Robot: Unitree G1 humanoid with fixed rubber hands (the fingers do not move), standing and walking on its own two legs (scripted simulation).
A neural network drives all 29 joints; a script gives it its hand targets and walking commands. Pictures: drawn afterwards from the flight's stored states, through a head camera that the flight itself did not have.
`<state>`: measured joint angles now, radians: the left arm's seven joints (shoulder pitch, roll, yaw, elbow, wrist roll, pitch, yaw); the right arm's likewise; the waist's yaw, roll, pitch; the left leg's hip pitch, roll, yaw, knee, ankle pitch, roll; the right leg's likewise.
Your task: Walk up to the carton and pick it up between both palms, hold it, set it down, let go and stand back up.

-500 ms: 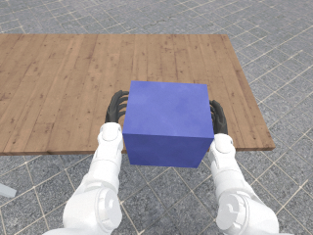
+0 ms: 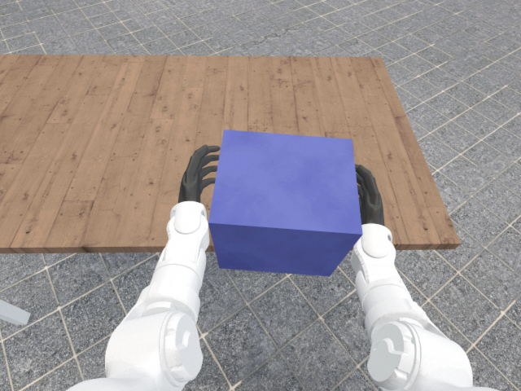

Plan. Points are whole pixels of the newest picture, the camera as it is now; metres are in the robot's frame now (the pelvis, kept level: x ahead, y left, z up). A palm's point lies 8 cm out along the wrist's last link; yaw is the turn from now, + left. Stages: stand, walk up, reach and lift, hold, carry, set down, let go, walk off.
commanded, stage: reach and lift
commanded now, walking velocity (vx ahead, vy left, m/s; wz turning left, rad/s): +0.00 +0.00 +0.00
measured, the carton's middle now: (280, 208) +0.39 -0.01 +0.02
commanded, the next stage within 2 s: none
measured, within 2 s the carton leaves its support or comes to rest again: leaves its support in 0.02 s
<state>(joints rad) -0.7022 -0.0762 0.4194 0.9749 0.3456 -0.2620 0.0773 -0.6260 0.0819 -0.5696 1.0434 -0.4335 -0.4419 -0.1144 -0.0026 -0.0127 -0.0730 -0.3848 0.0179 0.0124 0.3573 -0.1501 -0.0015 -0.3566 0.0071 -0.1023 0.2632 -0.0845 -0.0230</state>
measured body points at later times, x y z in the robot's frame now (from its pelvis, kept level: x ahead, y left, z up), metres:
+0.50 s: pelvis -0.01 -0.01 +0.00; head +0.03 +0.00 +0.45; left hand +0.40 +0.13 +0.05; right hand +0.38 -0.16 +0.04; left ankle +0.01 +0.11 -0.75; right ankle +0.02 -0.11 -0.75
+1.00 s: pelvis -0.01 -0.01 +0.00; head -0.02 +0.02 +0.45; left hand +0.40 +0.13 +0.14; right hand +0.38 -0.16 +0.12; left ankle +0.01 +0.11 -0.75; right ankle +0.02 -0.11 -0.75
